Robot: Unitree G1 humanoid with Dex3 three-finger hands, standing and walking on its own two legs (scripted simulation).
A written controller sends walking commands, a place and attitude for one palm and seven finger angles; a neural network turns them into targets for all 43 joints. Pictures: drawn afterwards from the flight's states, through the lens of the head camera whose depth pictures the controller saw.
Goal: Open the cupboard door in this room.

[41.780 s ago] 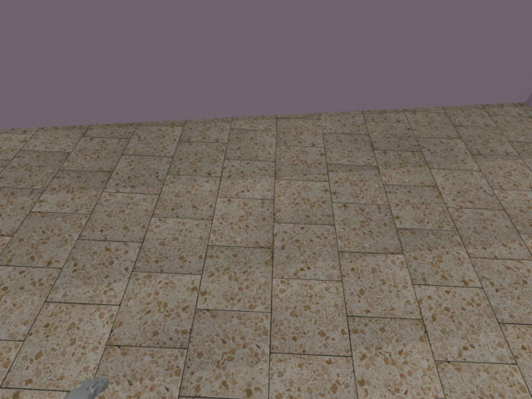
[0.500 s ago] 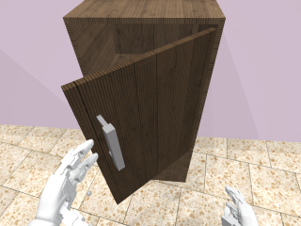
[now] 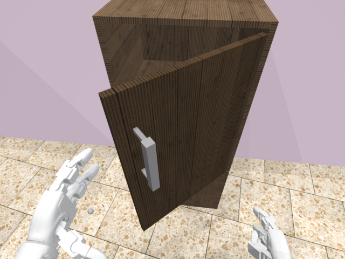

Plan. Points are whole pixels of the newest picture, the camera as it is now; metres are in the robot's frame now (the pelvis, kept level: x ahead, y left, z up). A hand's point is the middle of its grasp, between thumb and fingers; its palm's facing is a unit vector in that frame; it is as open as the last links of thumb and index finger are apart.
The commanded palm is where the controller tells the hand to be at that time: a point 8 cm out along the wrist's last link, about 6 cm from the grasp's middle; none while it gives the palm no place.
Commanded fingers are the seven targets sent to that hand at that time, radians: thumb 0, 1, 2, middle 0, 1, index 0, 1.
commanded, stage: draw the hand back to the body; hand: left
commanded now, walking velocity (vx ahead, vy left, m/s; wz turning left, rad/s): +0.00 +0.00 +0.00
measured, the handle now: (146, 160) +0.30 +0.09 +0.11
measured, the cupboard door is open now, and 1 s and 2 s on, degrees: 43 43 43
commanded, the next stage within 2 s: step back with the hand held close in 1.30 s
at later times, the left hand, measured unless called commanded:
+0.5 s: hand (55, 196) +0.19 +0.23 +0.14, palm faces +0.27 -0.91 -0.32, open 14.1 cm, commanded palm +0.14 +0.27 +0.17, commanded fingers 0.00 0.20 0.60 -0.17 -0.30 -0.17 -0.30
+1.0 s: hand (42, 157) +0.24 +0.26 +0.19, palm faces +0.40 -0.81 -0.42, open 8.3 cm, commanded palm +0.19 +0.30 +0.20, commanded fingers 0.00 0.90 0.90 -0.20 -0.30 -0.20 -0.30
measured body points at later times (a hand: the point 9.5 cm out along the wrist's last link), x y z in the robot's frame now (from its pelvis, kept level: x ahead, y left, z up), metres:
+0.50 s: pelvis +0.01 +0.02 +0.02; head +0.00 +0.01 +0.47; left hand +0.17 +0.27 +0.16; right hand +0.19 -0.20 -0.05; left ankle +0.04 +0.10 -0.71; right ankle -0.03 -0.10 -0.71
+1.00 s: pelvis +0.04 +0.00 +0.03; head +0.03 -0.01 +0.48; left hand +0.21 +0.30 +0.21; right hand +0.22 -0.23 -0.05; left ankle +0.04 +0.10 -0.71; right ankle -0.02 -0.10 -0.71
